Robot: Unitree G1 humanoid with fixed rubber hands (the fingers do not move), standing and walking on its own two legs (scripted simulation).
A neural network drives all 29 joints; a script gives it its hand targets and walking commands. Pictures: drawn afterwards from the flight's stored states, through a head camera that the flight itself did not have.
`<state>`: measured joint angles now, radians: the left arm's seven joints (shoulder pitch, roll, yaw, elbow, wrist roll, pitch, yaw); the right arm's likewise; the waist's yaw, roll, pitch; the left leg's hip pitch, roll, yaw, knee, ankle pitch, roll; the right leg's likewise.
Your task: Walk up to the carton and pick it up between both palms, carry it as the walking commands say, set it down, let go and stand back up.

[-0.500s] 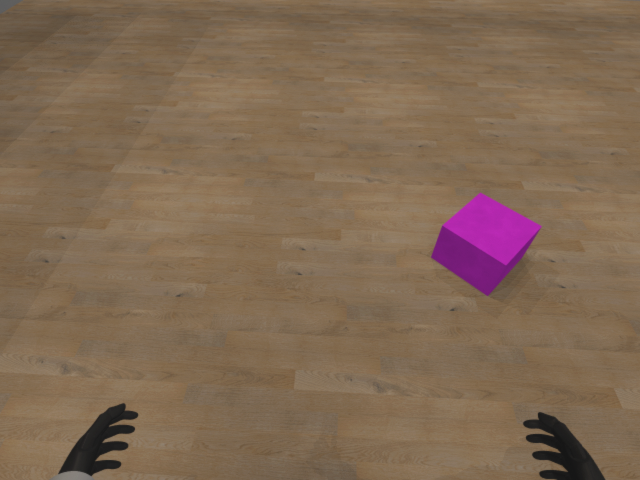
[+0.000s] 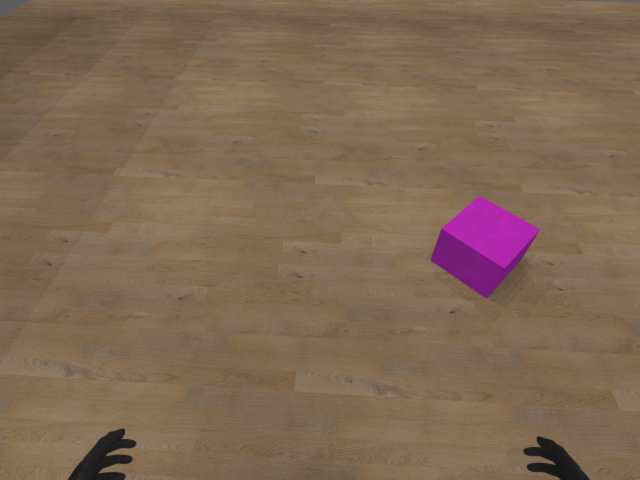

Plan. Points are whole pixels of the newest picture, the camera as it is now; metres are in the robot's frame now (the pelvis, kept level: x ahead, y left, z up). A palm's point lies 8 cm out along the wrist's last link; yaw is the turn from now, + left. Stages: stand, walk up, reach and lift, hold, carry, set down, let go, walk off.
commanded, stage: stand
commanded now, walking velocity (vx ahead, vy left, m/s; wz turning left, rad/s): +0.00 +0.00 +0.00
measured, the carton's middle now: (482, 245) +1.05 -0.61 -0.67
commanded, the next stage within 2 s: walk up in 1.48 s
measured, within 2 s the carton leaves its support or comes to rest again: neither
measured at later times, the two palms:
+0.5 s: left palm out of the picture +0.11 +0.31 -0.08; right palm out of the picture +0.11 -0.31 -0.08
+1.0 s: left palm out of the picture +0.10 +0.31 -0.09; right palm out of the picture +0.10 -0.31 -0.09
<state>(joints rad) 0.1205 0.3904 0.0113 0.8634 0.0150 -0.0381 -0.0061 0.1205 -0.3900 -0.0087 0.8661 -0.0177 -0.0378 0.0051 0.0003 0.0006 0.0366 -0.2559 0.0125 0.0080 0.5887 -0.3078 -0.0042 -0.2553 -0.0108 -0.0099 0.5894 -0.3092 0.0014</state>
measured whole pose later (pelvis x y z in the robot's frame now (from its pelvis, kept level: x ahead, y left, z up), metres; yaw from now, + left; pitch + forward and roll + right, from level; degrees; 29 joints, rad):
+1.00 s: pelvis +0.00 +0.00 +0.02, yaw +0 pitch -2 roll +0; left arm 0.08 0.40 0.00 1.06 0.01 -0.02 0.00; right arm 0.08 -0.39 0.00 1.06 -0.01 -0.02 0.00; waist 0.00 0.00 0.04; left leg -0.13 0.01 0.01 0.35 -0.19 -0.01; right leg -0.13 -0.01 -0.01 0.35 -0.19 0.01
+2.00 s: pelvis +0.08 -0.10 +0.00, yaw -10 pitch -2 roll -1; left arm 0.14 0.32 0.04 0.92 0.01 0.03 -0.10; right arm 0.32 -0.32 -0.08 0.99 -0.04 -0.02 0.01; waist -0.01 0.03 0.06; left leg 0.02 0.26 0.17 0.43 -0.38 -0.14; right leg -0.41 -0.10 -0.10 0.71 -0.30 0.02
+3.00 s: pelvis +0.50 -0.30 +0.00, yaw -25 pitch +0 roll +1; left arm 0.04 0.22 0.04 0.90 0.02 -0.01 -0.06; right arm 0.47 -0.19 -0.05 1.01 -0.02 -0.05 -0.01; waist -0.09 -0.02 0.06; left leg -0.07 0.13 0.14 0.46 -0.36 -0.08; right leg -0.38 -0.08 -0.09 0.50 -0.14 0.01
